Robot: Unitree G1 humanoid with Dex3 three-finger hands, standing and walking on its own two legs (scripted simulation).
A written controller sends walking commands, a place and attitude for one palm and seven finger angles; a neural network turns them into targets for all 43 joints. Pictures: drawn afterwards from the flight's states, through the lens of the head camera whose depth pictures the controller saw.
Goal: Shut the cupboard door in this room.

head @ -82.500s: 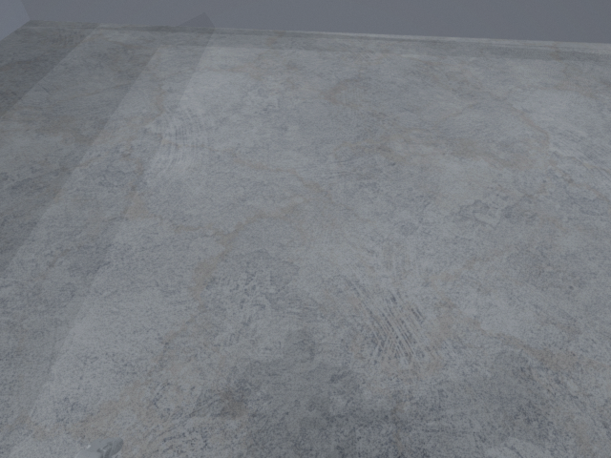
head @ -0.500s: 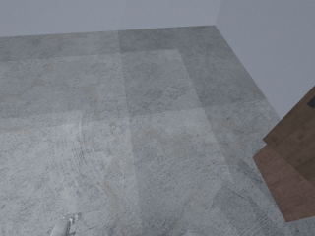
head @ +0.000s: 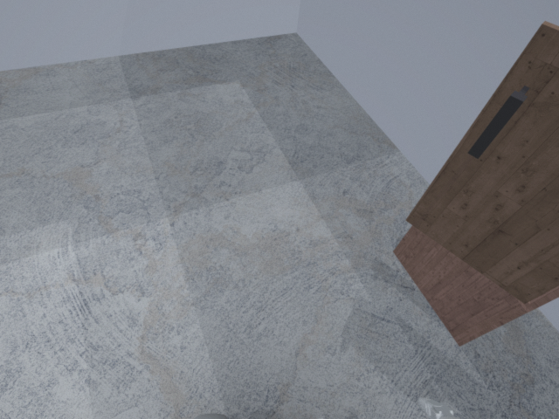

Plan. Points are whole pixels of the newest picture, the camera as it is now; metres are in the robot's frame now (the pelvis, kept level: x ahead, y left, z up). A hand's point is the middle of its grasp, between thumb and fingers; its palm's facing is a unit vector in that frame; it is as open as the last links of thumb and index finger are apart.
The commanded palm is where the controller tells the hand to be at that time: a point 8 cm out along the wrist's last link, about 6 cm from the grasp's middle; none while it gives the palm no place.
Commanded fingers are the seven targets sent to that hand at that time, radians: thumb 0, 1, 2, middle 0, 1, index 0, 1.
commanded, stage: turn to face it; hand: left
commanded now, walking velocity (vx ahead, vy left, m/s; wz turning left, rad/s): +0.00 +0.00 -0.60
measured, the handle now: (499, 122) +0.67 -0.38 +0.07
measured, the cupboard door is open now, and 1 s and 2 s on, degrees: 23 23 23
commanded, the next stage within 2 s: take the last steps up to it in 1.04 s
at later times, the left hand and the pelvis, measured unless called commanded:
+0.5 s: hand (197, 392) +0.17 +0.13 -0.14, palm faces -0.32 -0.90 -0.29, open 7.4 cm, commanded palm none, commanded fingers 0.00 0.90 0.90 -0.20 -0.30 -0.20 -0.30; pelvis -0.01 -0.03 +0.00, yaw -19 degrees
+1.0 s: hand (192, 374) +0.20 +0.15 -0.16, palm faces -0.51 -0.84 -0.19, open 7.4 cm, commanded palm none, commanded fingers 0.00 0.90 0.90 -0.20 -0.30 -0.20 -0.30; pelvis +0.03 +0.01 +0.01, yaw -34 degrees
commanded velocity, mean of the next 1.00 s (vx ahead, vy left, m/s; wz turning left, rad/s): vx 0.00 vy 0.00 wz -0.51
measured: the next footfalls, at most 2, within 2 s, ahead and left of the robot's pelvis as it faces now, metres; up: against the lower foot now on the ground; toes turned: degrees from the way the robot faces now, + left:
right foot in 0.40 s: +0.00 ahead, -0.14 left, +0.00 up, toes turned -21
left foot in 0.84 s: +0.12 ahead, +0.07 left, +0.00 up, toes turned -27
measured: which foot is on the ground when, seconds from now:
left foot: down 0.00-0.40, up 0.42-0.82, down 0.84-1.00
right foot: up 0.00-0.38, down 0.40-0.84, up 0.86-1.00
